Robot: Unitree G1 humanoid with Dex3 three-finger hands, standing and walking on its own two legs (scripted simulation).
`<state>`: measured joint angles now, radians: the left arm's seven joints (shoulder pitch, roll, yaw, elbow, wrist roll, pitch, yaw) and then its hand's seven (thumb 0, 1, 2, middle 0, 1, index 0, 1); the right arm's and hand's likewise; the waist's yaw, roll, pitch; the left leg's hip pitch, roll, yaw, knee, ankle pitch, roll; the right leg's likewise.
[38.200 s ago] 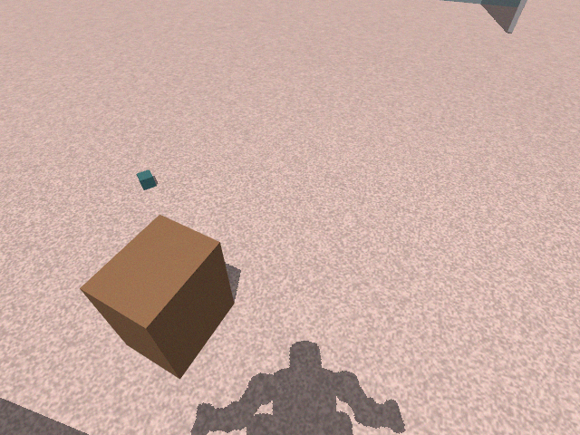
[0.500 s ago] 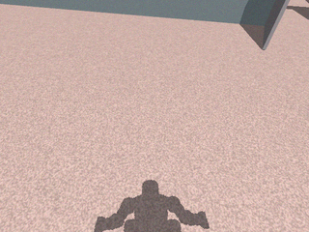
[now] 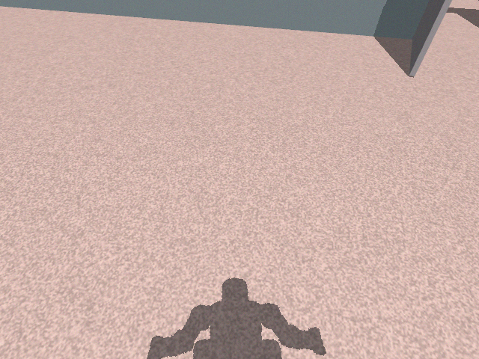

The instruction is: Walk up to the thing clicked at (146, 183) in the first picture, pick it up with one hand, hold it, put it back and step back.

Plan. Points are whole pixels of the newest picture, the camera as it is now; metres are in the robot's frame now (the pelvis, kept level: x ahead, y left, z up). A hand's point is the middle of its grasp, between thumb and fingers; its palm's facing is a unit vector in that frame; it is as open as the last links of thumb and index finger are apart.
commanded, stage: stand
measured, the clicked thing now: out of the picture -0.03 +1.04 -0.75
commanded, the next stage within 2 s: walk up in 0.52 s
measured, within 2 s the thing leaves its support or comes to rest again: neither
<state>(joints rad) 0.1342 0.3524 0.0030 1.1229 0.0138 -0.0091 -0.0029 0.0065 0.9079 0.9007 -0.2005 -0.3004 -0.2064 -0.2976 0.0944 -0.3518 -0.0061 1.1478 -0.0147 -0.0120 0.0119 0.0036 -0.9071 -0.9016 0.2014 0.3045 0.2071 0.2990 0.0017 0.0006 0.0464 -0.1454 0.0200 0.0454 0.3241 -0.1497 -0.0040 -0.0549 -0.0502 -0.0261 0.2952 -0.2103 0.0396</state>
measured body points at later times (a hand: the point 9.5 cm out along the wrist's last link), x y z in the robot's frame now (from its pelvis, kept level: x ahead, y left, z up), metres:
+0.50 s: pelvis +0.01 +0.00 +0.00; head +0.02 +0.00 +0.45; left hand +0.07 +0.30 -0.13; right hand +0.08 -0.30 -0.13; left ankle +0.02 +0.12 -0.75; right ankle -0.03 -0.14 -0.75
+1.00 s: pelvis +0.12 -0.07 +0.00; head +0.11 -0.11 +0.44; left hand +0.11 +0.27 -0.10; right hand +0.20 -0.40 -0.14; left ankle +0.16 +0.07 -0.68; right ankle +0.08 -0.17 -0.75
